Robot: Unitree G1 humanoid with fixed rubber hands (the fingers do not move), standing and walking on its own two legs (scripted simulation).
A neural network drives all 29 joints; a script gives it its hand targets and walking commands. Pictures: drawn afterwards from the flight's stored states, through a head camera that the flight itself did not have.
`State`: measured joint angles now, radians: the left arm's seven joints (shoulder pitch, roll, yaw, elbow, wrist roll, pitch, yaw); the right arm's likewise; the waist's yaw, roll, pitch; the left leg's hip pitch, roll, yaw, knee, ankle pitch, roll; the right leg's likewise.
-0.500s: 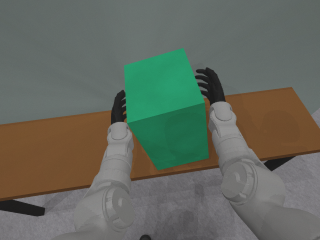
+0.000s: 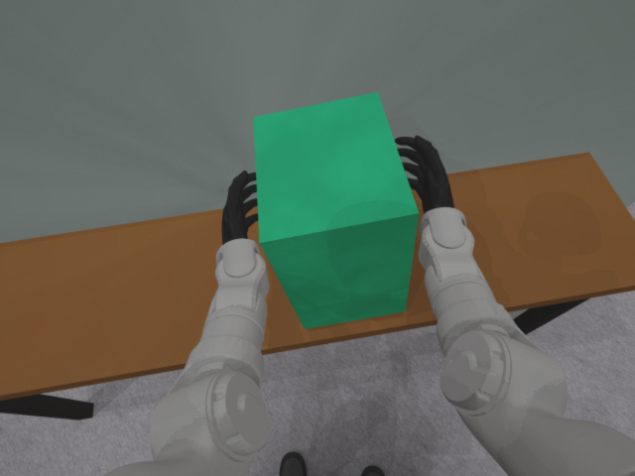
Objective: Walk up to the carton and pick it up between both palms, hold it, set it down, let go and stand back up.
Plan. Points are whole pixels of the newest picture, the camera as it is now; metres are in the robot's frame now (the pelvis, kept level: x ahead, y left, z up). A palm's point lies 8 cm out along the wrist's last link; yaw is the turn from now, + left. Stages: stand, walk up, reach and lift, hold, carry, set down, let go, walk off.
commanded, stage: set down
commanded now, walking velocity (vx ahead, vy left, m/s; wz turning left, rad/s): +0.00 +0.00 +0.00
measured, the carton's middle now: (336, 224) +0.45 +0.02 -0.03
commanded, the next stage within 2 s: none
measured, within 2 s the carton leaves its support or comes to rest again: rests again in 0.76 s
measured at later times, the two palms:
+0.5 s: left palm (232, 236) +0.40 +0.16 +0.02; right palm (427, 197) +0.45 -0.10 +0.04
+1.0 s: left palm (212, 205) +0.42 +0.17 +0.05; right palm (426, 192) +0.45 -0.10 +0.04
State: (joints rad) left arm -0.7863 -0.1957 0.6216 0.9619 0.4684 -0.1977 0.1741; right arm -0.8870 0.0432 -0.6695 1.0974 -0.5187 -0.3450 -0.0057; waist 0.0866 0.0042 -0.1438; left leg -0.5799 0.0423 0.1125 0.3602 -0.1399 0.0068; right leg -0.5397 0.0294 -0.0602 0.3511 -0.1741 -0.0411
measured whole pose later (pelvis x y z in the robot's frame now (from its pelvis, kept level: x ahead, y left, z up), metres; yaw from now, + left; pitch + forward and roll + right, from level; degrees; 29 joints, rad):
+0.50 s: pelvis -0.01 +0.00 +0.00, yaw +0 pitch +21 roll +0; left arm -0.84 -0.18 0.71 1.00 0.52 -0.23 0.15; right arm -0.94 0.08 -0.75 1.06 -0.59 -0.29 0.01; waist 0.10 -0.01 -0.12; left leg -0.58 0.04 0.13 0.33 -0.10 0.01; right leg -0.56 0.02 -0.06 0.36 -0.16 -0.04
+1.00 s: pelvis -0.02 +0.01 -0.01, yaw +0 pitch +26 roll -2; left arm -1.01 0.01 0.31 1.25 0.09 -0.20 0.23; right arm -1.00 -0.13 -0.20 1.26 -0.01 -0.17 -0.09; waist 0.13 0.02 -0.26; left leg -0.78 0.07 0.10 0.50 -0.17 0.02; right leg -0.71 0.04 -0.07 0.44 -0.18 -0.04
